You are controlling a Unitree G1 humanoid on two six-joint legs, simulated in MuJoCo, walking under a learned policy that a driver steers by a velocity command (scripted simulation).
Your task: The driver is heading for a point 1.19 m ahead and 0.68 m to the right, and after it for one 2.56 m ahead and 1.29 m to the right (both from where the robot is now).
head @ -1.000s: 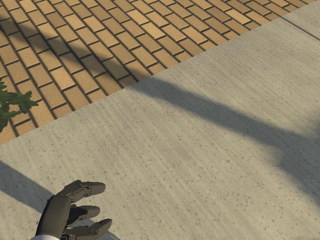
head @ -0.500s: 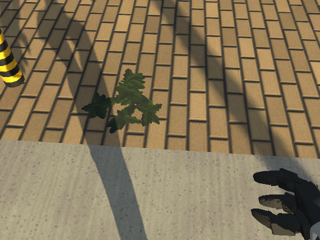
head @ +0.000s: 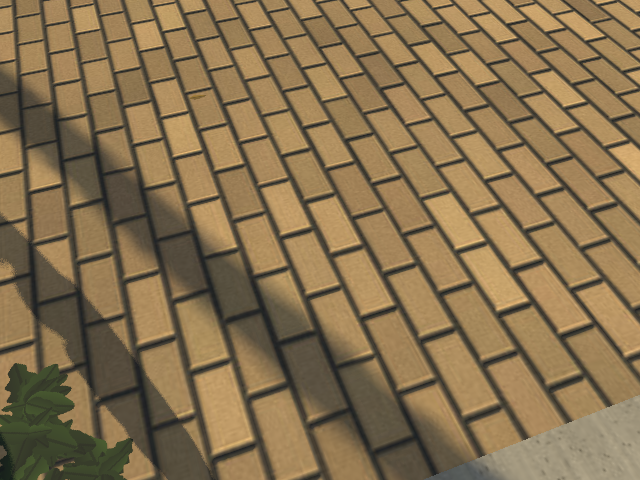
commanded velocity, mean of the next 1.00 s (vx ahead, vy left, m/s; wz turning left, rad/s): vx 1.00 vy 0.00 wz -0.97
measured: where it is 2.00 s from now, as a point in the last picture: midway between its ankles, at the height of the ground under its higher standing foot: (634, 195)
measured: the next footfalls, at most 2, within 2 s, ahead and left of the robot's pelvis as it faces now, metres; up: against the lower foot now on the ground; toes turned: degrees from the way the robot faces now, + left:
left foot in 0.42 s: +0.63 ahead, +0.06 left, +0.00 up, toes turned -29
right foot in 0.88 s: +0.84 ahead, -0.34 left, +0.00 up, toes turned -55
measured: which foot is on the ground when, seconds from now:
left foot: down 0.00-0.00, up 0.02-0.40, down 0.42-0.88, up 0.90-1.00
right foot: down 0.00-0.42, up 0.44-0.86, down 0.88-1.00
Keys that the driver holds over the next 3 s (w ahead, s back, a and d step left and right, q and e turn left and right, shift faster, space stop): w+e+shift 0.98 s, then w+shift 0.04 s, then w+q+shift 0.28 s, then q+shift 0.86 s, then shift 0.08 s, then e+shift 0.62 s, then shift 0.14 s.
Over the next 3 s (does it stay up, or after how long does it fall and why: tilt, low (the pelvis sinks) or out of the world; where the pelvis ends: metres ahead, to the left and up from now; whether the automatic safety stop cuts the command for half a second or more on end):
stays up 1.29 -0.82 0.05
